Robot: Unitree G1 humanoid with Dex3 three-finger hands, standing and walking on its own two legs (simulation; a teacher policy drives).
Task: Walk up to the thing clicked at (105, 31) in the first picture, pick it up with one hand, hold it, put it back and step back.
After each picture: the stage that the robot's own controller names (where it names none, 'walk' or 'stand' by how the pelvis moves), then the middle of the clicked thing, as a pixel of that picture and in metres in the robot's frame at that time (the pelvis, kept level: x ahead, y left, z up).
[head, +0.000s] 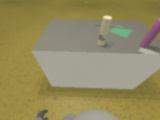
stand; (103, 32) +0.74 -0.09 +0.13
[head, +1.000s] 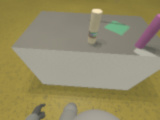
walk; (93, 28) +0.66 +0.03 +0.16
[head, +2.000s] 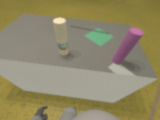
stand; (62, 39) +0.50 +0.23 +0.15
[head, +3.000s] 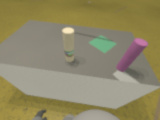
stand; (69, 46) +0.48 +0.18 +0.13
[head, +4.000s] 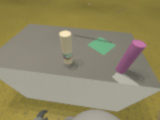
stand; (67, 49) +0.46 +0.19 +0.13
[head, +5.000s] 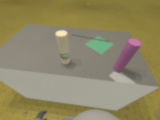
stand; (64, 49) +0.47 +0.21 +0.12
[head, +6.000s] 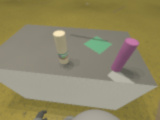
stand; (62, 49) +0.46 +0.22 +0.12
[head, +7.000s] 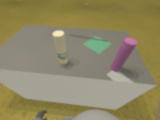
rise first; (61, 49) +0.47 +0.22 +0.12
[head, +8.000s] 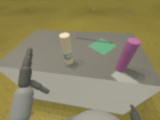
rise first; (67, 50) +0.48 +0.22 +0.13
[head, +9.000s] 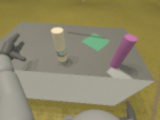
go down; (60, 47) +0.48 +0.21 +0.13
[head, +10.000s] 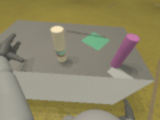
go down; (60, 46) +0.48 +0.21 +0.13
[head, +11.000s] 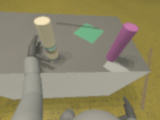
close in; (48, 41) +0.46 +0.23 +0.16
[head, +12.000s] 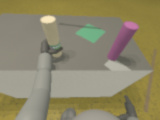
close; (53, 39) +0.48 +0.22 +0.17
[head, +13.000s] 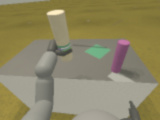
lift; (62, 39) +0.34 +0.15 +0.34
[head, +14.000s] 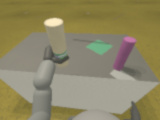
hold; (59, 47) +0.32 +0.18 +0.28
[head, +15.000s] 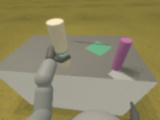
hold; (60, 46) +0.33 +0.17 +0.29
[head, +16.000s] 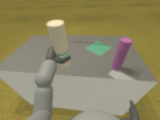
hold; (61, 47) +0.33 +0.17 +0.29
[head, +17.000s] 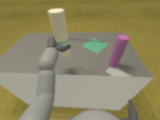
crouch; (61, 36) +0.40 +0.17 +0.30
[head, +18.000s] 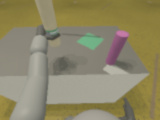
lower; (50, 25) +0.49 +0.22 +0.30
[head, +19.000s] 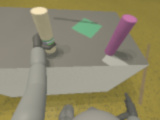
lower; (46, 34) +0.50 +0.23 +0.18
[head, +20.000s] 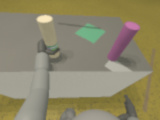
lower; (50, 40) +0.47 +0.23 +0.17
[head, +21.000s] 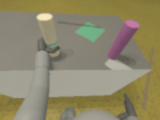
lower; (50, 38) +0.48 +0.23 +0.17
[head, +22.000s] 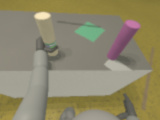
lower; (48, 37) +0.49 +0.23 +0.17
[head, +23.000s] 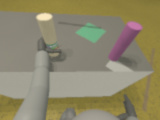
open; (50, 38) +0.48 +0.23 +0.17
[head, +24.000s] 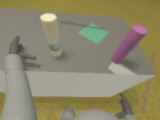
sink last; (53, 38) +0.48 +0.22 +0.16
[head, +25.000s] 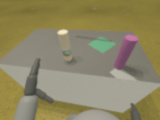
sink last; (65, 47) +0.51 +0.24 +0.13
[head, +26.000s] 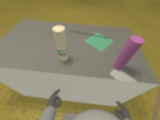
stand; (61, 45) +0.47 +0.23 +0.13
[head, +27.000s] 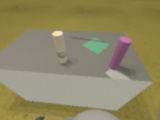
stand; (60, 48) +0.50 +0.24 +0.13
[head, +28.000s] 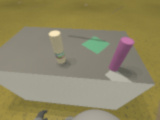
stand; (58, 49) +0.47 +0.25 +0.12
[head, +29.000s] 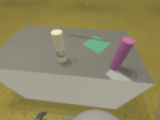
stand; (60, 47) +0.49 +0.24 +0.12
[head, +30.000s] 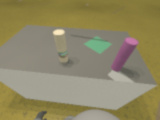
stand; (61, 48) +0.48 +0.23 +0.12
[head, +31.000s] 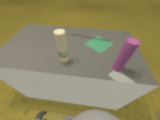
stand; (62, 47) +0.48 +0.22 +0.12
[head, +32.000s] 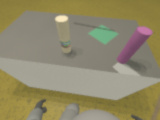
walk; (64, 37) +0.52 +0.21 +0.14
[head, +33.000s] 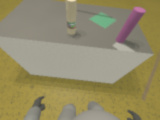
walk; (71, 18) +0.69 +0.20 +0.14
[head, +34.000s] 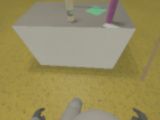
walk; (69, 7) +0.99 +0.30 +0.15
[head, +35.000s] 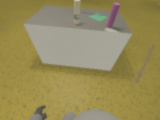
stand; (76, 12) +1.11 +0.22 +0.13
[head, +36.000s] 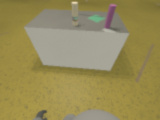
stand; (75, 14) +1.13 +0.22 +0.13
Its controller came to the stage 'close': yes
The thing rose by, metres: 0.20
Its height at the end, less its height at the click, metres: +0.00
